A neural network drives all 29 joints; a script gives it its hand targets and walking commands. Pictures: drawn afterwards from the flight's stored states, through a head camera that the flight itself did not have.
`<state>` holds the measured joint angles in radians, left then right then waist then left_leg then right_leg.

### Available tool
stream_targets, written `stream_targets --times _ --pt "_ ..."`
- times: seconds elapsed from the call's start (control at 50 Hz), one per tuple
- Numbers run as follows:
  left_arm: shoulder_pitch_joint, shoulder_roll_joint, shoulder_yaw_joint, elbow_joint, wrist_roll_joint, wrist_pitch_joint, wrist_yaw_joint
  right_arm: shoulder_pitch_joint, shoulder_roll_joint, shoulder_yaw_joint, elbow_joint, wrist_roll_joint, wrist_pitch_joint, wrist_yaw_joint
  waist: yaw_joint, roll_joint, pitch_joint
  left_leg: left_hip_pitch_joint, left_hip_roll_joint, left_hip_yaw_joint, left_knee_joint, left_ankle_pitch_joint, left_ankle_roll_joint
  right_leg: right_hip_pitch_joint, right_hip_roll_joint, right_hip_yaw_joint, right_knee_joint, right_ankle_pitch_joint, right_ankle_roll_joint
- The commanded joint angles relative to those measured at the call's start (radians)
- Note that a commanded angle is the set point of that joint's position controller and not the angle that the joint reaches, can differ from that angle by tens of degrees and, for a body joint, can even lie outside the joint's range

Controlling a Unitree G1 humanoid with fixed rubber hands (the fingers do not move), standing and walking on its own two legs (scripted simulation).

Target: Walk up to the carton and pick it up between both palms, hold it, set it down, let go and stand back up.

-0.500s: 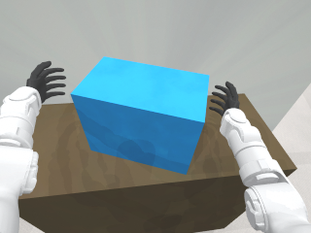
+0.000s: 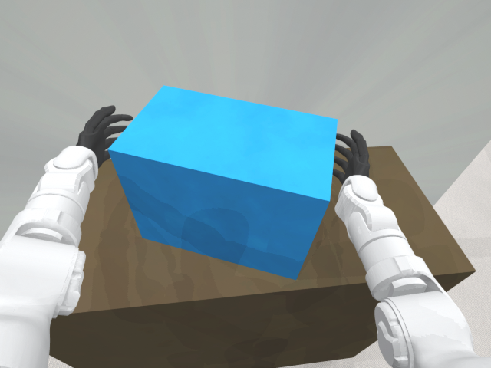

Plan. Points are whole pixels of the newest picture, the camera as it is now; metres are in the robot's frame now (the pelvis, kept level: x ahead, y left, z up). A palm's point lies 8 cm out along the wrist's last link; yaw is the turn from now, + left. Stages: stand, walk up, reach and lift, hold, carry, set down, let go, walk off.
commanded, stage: reach and lift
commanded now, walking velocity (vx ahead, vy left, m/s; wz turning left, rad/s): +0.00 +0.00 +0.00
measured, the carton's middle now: (230, 184) +0.41 -0.02 +0.07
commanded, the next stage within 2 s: none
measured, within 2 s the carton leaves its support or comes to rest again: leaves its support in 1.56 s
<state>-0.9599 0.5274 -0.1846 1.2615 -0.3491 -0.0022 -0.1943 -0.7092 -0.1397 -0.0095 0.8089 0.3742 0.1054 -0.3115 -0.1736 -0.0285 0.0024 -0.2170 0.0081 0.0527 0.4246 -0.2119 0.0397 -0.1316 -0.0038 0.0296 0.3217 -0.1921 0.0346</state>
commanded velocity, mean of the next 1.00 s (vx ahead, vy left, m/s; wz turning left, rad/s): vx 0.00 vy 0.00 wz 0.00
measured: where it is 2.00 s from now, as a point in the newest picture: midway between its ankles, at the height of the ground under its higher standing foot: outside the picture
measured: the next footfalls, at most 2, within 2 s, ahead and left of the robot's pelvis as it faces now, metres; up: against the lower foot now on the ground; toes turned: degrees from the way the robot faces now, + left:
none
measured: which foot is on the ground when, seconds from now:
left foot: down 0.00-1.00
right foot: down 0.00-1.00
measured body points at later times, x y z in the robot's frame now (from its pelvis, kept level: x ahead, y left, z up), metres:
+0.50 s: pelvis +0.00 +0.00 +0.00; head +0.00 +0.02 +0.45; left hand +0.46 +0.18 +0.13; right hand +0.37 -0.23 +0.11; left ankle +0.01 +0.09 -0.75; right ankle -0.01 -0.15 -0.75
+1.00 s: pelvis +0.00 +0.00 +0.00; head +0.00 +0.02 +0.45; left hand +0.46 +0.17 +0.13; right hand +0.37 -0.23 +0.11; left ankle +0.01 +0.09 -0.75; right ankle -0.01 -0.15 -0.75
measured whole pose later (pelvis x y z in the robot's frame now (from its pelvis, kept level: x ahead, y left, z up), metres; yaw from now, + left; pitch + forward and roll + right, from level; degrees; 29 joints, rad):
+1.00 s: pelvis +0.00 +0.00 +0.00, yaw +0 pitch +0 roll -1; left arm -0.96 0.46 -0.18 1.26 -0.31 0.01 -0.16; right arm -0.71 -0.12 -0.01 0.80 0.36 0.11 -0.36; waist -0.17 -0.03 0.00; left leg -0.22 0.01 0.05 0.42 -0.21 0.04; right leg -0.13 0.00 0.03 0.32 -0.19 0.04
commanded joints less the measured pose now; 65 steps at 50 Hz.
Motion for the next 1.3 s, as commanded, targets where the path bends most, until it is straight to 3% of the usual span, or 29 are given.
stream_targets --times 0.0,0.08,0.1,0.12,0.14,0.2,0.24,0.28,0.32,0.34,0.44,0.5,0.6,0.64,0.66,0.68,0.7,0.78,0.82,0.9,0.92,1.02,1.08,1.14,1.28 --pt "-0.377 0.013 0.094 -0.187 0.065 -0.016 0.003 -0.376 0.015 0.102 -0.172 -0.046 -0.045 0.001 0.022 0.057 -0.413 0.200 0.005 -0.037 -0.004 0.331 -0.014 -0.020 0.009 -0.074 0.011 0.416 -0.015" --pt "-0.401 -0.004 0.100 -0.199 0.066 -0.019 0.011 -0.399 0.034 0.093 -0.183 -0.055 -0.043 0.000 0.025 0.039 -0.412 0.188 0.005 -0.035 -0.010 0.310 -0.005 -0.029 0.007 -0.076 0.011 0.375 -0.013" --pt "-0.418 0.009 0.103 -0.200 0.067 -0.024 0.013 -0.393 0.038 0.074 -0.173 -0.063 -0.043 -0.005 0.013 0.037 -0.420 0.176 0.004 -0.036 -0.016 0.283 0.000 -0.028 0.005 -0.072 0.011 0.350 -0.014" --pt "-0.413 0.012 0.106 -0.186 0.069 -0.022 0.018 -0.392 0.036 0.080 -0.162 -0.064 -0.038 -0.004 0.024 0.042 -0.402 0.166 0.002 -0.032 -0.019 0.271 0.000 -0.029 0.003 -0.073 0.010 0.335 -0.018" --pt "-0.401 -0.002 0.106 -0.225 0.070 -0.024 0.022 -0.397 0.045 0.073 -0.204 -0.067 -0.045 -0.006 0.029 0.033 -0.430 0.184 0.005 -0.031 -0.020 0.282 0.002 -0.025 0.003 -0.068 0.012 0.351 -0.013" --pt "-0.437 0.004 0.104 -0.200 0.059 -0.029 0.031 -0.414 0.056 0.054 -0.195 -0.070 -0.040 -0.011 0.017 0.024 -0.439 0.160 0.008 -0.036 -0.013 0.268 0.005 -0.031 0.002 -0.065 0.023 0.357 -0.016" --pt "-0.433 -0.005 0.099 -0.192 0.054 -0.033 0.033 -0.429 0.061 0.070 -0.191 -0.067 -0.038 -0.004 0.029 0.024 -0.425 0.154 0.009 -0.035 -0.017 0.246 0.008 -0.034 0.001 -0.063 0.021 0.319 -0.020" --pt "-0.424 -0.018 0.097 -0.164 0.050 -0.028 0.031 -0.416 0.066 0.062 -0.170 -0.069 -0.035 -0.009 0.014 0.011 -0.410 0.148 0.008 -0.036 -0.014 0.252 0.009 -0.033 0.001 -0.063 0.022 0.334 -0.020" --pt "-0.417 -0.012 0.102 -0.175 0.055 -0.030 0.033 -0.409 0.076 0.075 -0.185 -0.063 -0.034 -0.009 0.025 0.002 -0.427 0.147 0.009 -0.034 -0.016 0.262 0.016 -0.029 -0.002 -0.057 0.022 0.352 -0.019" --pt "-0.418 -0.032 0.093 -0.202 0.053 -0.030 0.034 -0.404 0.082 0.074 -0.198 -0.059 -0.038 -0.011 0.022 0.025 -0.437 0.161 0.010 -0.033 -0.011 0.289 0.010 -0.026 0.000 -0.062 0.022 0.375 -0.018" --pt "-0.419 -0.031 0.105 -0.198 0.059 -0.032 0.036 -0.414 0.085 0.088 -0.194 -0.056 -0.033 -0.009 0.038 0.024 -0.437 0.154 0.012 -0.034 -0.010 0.277 0.010 -0.027 -0.001 -0.060 0.028 0.362 -0.022" --pt "-0.437 -0.051 0.101 -0.188 0.070 -0.032 0.038 -0.428 0.087 0.079 -0.174 -0.050 -0.031 -0.008 0.031 0.044 -0.430 0.157 0.012 -0.033 -0.011 0.277 0.006 -0.042 0.001 -0.064 0.021 0.341 -0.026" --pt "-0.429 -0.056 0.100 -0.199 0.066 -0.029 0.041 -0.437 0.098 0.070 -0.191 -0.052 -0.028 -0.014 0.024 0.029 -0.439 0.139 0.014 -0.035 -0.017 0.274 0.013 -0.030 -0.001 -0.059 0.025 0.364 -0.020" --pt "-0.425 -0.057 0.110 -0.210 0.063 -0.030 0.042 -0.445 0.103 0.086 -0.226 -0.047 -0.029 -0.015 0.046 0.025 -0.457 0.132 0.014 -0.029 -0.010 0.284 0.017 -0.024 -0.006 -0.052 0.033 0.384 -0.015" --pt "-0.428 -0.079 0.093 -0.207 0.066 -0.031 0.040 -0.439 0.099 0.076 -0.194 -0.055 -0.032 -0.015 0.021 0.040 -0.444 0.144 0.016 -0.034 -0.018 0.290 0.007 -0.026 -0.001 -0.063 0.029 0.380 -0.018" --pt "-0.428 -0.069 0.103 -0.189 0.065 -0.031 0.041 -0.448 0.105 0.079 -0.186 -0.049 -0.023 -0.010 0.036 0.035 -0.424 0.130 0.018 -0.036 -0.017 0.272 0.013 -0.037 -0.004 -0.058 0.027 0.349 -0.021" --pt "-0.429 -0.075 0.097 -0.226 0.069 -0.031 0.042 -0.431 0.098 0.070 -0.190 -0.053 -0.023 -0.010 0.025 0.043 -0.441 0.160 0.020 -0.038 -0.023 0.284 0.009 -0.041 0.000 -0.063 0.019 0.344 -0.022" --pt "-0.430 -0.084 0.097 -0.192 0.067 -0.029 0.045 -0.465 0.098 0.076 -0.198 -0.049 -0.025 -0.012 0.034 0.031 -0.444 0.136 0.014 -0.036 -0.017 0.270 0.012 -0.049 -0.002 -0.062 0.021 0.333 -0.021" --pt "-0.435 -0.090 0.080 -0.221 0.050 -0.034 0.047 -0.453 0.103 0.074 -0.204 -0.050 -0.029 -0.012 0.028 0.055 -0.461 0.168 0.018 -0.036 -0.006 0.292 0.003 -0.060 0.000 -0.065 0.021 0.349 -0.024" --pt "-0.406 -0.094 0.106 -0.221 0.062 -0.027 0.047 -0.465 0.116 0.092 -0.236 -0.044 -0.025 -0.014 0.052 0.033 -0.467 0.155 0.019 -0.037 -0.011 0.303 0.011 -0.037 -0.005 -0.055 0.020 0.367 -0.022" --pt "-0.416 -0.086 0.104 -0.211 0.065 -0.029 0.046 -0.445 0.106 0.074 -0.208 -0.054 -0.025 -0.015 0.033 0.030 -0.444 0.152 0.015 -0.035 -0.012 0.291 0.009 -0.041 -0.001 -0.058 0.018 0.361 -0.023" --pt "-0.406 -0.101 0.096 -0.225 0.064 -0.031 0.044 -0.457 0.119 0.094 -0.227 -0.046 -0.021 -0.013 0.044 0.033 -0.459 0.165 0.020 -0.037 -0.013 0.302 0.012 -0.044 -0.003 -0.059 0.018 0.360 -0.022" --pt "-0.406 -0.123 0.101 -0.237 0.073 -0.034 0.052 -0.475 0.122 0.091 -0.222 -0.045 -0.021 -0.010 0.051 0.064 -0.460 0.159 0.023 -0.039 -0.018 0.315 0.007 -0.063 0.001 -0.066 0.018 0.344 -0.025" --pt "-0.409 -0.120 0.105 -0.218 0.072 -0.035 0.048 -0.470 0.127 0.092 -0.192 -0.039 -0.010 -0.008 0.053 0.048 -0.419 0.152 0.024 -0.038 -0.022 0.283 0.015 -0.062 -0.002 -0.063 0.013 0.308 -0.026" --pt "-0.420 -0.151 0.103 -0.275 0.077 -0.032 0.053 -0.507 0.127 0.098 -0.245 -0.047 -0.031 -0.009 0.052 0.066 -0.509 0.185 0.025 -0.044 -0.009 0.352 -0.002 -0.058 0.007 -0.071 0.014 0.365 -0.027"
